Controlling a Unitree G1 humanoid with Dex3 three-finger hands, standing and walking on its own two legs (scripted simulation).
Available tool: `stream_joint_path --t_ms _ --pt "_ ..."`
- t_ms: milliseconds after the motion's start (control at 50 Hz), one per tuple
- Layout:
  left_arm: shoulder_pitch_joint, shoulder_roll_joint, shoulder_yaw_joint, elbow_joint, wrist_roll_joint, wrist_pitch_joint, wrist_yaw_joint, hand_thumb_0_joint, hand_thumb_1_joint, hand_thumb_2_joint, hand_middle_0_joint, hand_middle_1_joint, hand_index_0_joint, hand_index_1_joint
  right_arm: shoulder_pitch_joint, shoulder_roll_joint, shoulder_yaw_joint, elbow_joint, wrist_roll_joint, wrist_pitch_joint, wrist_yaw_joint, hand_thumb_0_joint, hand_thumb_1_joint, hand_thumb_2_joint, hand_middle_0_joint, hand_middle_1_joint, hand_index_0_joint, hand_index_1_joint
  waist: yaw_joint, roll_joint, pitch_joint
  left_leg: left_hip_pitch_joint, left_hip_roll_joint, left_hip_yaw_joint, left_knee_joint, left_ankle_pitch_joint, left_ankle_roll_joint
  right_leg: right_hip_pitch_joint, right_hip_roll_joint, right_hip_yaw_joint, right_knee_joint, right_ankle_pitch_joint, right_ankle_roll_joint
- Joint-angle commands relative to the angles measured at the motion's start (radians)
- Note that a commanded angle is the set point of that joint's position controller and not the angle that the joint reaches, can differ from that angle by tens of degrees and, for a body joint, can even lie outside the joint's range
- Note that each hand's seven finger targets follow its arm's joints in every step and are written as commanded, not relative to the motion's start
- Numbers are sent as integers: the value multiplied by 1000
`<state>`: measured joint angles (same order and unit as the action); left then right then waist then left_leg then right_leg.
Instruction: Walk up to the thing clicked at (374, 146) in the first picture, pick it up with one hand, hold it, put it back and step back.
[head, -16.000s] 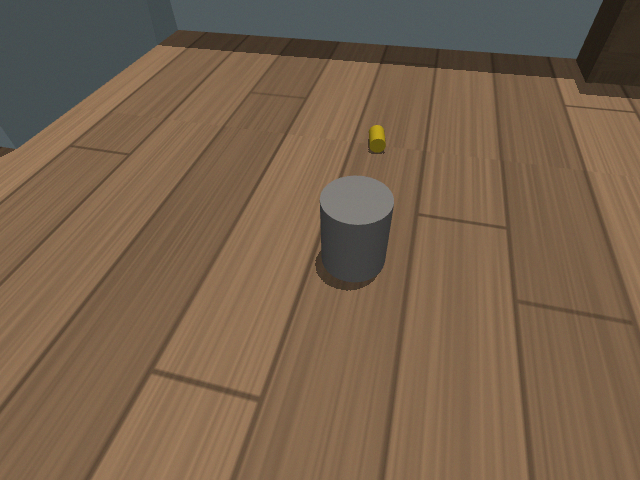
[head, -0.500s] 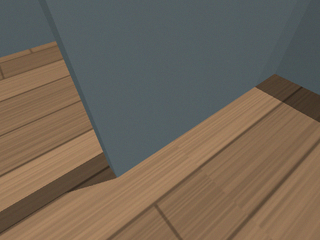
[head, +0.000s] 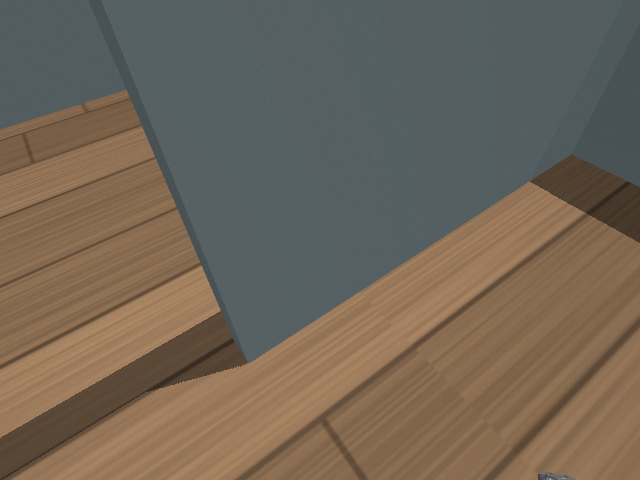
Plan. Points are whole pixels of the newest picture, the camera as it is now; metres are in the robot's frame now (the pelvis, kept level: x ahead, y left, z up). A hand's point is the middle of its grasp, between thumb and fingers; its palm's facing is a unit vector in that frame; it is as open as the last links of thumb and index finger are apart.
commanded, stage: walk up
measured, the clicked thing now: out of the picture -0.69 -1.30 -0.73
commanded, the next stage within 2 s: stand in 0.22 s
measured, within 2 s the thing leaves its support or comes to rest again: neither
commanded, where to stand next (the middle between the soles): +0.04 -0.02 m, yaw -2 degrees
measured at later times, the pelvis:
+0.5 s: pelvis +0.00 -0.01 +0.00, yaw +0 degrees
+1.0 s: pelvis +0.02 -0.02 +0.00, yaw +0 degrees
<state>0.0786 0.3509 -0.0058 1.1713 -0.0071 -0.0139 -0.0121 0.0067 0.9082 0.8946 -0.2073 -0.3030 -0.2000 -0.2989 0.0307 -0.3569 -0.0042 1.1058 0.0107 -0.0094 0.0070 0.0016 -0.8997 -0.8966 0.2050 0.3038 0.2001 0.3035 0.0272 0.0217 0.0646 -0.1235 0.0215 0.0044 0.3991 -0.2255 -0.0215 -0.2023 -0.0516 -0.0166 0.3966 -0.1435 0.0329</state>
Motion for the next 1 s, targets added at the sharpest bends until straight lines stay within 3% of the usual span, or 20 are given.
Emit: stream_joint_path --t_ms 0,100,200,280,340,380,420,540,780,880,980 --pt "-49 204 41 -51 6 -21 16 0 900 900 -200 -300 -200 -300 -27 -212 -43 -28 -5 -9 -9 0 -900 -900 200 300 200 300 -20 -62 -105 23 104 -69 -86 137 46 46 -93 84 -96 110 -34" --pt "-65 204 48 -55 8 -18 15 0 900 900 -200 -300 -200 -300 -31 -208 -38 -15 -10 -11 -7 0 -900 -900 200 300 200 300 -18 -37 -98 -2 106 -67 -126 102 36 74 -95 87 -109 84 -34" --pt "-58 227 52 -50 19 -17 15 0 900 900 -200 -300 -200 -300 -21 -199 -42 -18 -25 -12 -3 0 -900 -900 200 300 200 300 -26 -42 -78 -39 102 -80 -145 2 32 65 -86 92 -123 -50 -32" --pt "-50 213 50 -56 17 -24 14 0 900 900 -200 -300 -200 -300 -24 -205 -45 -18 -25 -21 -2 0 -900 -900 200 300 200 300 -20 -17 -102 -38 109 -86 -149 56 28 100 -88 90 -101 28 -37" --pt "-54 218 51 -63 17 -22 15 0 900 900 -200 -300 -200 -300 -12 -204 -45 -14 -25 -20 -3 0 -900 -900 200 300 200 300 -20 -7 -86 -57 105 -86 -153 30 26 102 -85 91 -103 11 -36" --pt "-50 224 51 -67 19 -18 16 0 900 900 -200 -300 -200 -300 -5 -202 -46 -13 -23 -15 -2 0 -900 -900 200 300 200 300 -19 -24 -57 -61 90 -78 -148 -34 24 51 -82 101 -129 -106 -35" --pt "-53 226 51 -73 17 -15 14 0 900 900 -200 -300 -200 -300 20 -205 -46 -10 -25 -13 -3 0 -900 -900 200 300 200 300 -25 -29 -53 -71 96 -83 -151 -43 27 53 -83 104 -124 -112 -41" --pt "-33 213 48 -75 15 -16 11 0 900 900 -200 -300 -200 -300 33 -208 -42 -11 -25 -18 -5 0 -900 -900 200 300 200 300 -21 -15 -79 -66 106 -88 -153 19 24 94 -80 92 -95 -2 -43" --pt "-34 228 49 -81 14 -16 14 0 900 900 -200 -300 -200 -300 49 -206 -41 -15 -22 -10 -5 0 -900 -900 200 300 200 300 -29 -49 -70 -24 101 -75 -120 37 28 49 -84 99 -122 -42 -43" --pt "-32 225 49 -85 14 -21 15 0 900 900 -200 -300 -200 -300 54 -203 -38 -20 -21 -11 -5 0 -900 -900 200 300 200 300 -29 -47 -80 -15 103 -73 -114 69 27 61 -84 98 -122 2 -41" --pt "-32 215 49 -86 12 -26 17 0 900 900 -200 -300 -200 -300 49 -210 -39 -26 -20 -14 -10 0 -900 -900 200 300 200 300 -35 -24 -140 18 116 -68 -101 192 23 129 -93 80 -79 225 -44"
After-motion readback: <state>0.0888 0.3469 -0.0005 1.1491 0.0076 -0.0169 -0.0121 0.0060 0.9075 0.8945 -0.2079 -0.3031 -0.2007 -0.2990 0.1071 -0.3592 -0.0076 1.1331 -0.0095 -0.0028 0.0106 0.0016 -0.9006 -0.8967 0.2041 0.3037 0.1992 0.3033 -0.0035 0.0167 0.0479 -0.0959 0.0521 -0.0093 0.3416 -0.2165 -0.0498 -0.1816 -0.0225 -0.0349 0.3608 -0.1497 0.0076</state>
